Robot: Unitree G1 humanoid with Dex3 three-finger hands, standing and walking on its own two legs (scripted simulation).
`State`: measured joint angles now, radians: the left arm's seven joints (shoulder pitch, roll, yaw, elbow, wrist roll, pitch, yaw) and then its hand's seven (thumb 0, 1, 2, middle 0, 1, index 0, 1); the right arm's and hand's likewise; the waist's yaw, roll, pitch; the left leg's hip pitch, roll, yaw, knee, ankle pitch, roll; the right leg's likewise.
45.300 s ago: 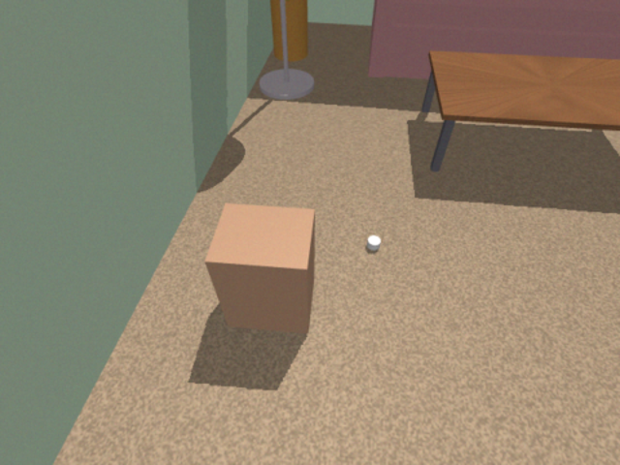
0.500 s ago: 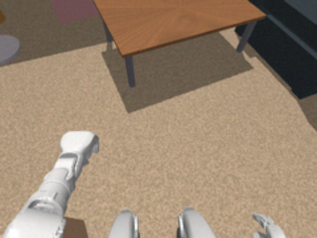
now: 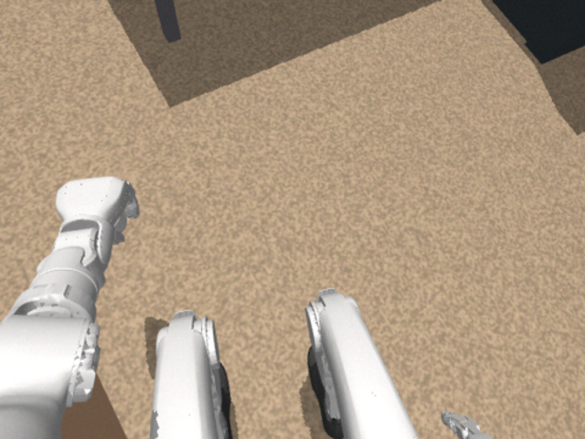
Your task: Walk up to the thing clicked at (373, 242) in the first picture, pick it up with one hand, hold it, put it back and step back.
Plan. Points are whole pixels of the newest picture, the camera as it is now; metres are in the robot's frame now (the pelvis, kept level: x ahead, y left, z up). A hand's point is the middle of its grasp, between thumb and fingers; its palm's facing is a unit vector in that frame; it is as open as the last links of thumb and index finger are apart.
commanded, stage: crouch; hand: left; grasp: from above
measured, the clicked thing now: (105, 219) +0.47 +0.24 -0.17
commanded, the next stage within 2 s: lower in 1.14 s
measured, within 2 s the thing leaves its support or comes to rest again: neither
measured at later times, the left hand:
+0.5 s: hand (127, 226) +0.49 +0.23 -0.25, palm faces -0.45 -0.04 -0.89, open 5.9 cm
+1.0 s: hand (132, 228) +0.50 +0.24 -0.31, palm faces -0.44 -0.03 -0.90, open 6.1 cm
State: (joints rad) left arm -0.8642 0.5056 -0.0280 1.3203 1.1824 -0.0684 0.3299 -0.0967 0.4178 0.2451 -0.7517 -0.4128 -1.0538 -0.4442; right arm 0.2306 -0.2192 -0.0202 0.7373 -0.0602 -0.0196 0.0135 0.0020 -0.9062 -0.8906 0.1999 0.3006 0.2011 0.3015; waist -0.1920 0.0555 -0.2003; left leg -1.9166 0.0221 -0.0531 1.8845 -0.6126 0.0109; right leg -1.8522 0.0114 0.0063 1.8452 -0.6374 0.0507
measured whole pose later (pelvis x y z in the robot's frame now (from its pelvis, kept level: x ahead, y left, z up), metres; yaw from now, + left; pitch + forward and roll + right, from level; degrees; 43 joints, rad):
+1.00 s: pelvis -0.01 -0.01 -0.15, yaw -5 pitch +34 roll -8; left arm -1.09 0.77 0.05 1.54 1.25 -0.15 0.38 -0.07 0.41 0.27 -0.73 -0.43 -1.02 -0.47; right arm 0.17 -0.26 0.11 0.73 -0.14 -0.03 0.11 0.00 -0.91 -0.89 0.20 0.30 0.20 0.30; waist -0.29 -0.01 -0.03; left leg -2.32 0.02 -0.16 2.38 -0.66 -0.02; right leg -2.24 0.05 -0.06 2.30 -0.68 0.05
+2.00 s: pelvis +0.00 -0.01 -0.18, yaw -9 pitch +32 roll -11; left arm -1.12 0.92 0.09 1.66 1.27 -0.17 0.49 -0.08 0.43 0.25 -0.72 -0.44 -1.07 -0.49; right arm 0.13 -0.29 0.23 0.67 -0.21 -0.10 0.15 0.00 -0.91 -0.89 0.20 0.30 0.20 0.30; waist -0.36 -0.08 0.10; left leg -2.37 0.02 -0.23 2.50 -0.70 -0.03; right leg -2.27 0.08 -0.11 2.37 -0.69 0.06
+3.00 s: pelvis +0.00 +0.00 -0.18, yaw -12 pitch +29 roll -14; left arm -1.14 1.04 0.08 1.75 1.25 -0.18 0.58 -0.13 0.45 0.16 -0.77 -0.38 -1.09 -0.39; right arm 0.10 -0.34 0.33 0.62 -0.25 -0.20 0.21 0.00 -0.92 -0.89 0.20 0.30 0.20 0.30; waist -0.41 -0.15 0.19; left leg -2.36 0.03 -0.28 2.54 -0.72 -0.02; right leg -2.24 0.10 -0.15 2.37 -0.68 0.08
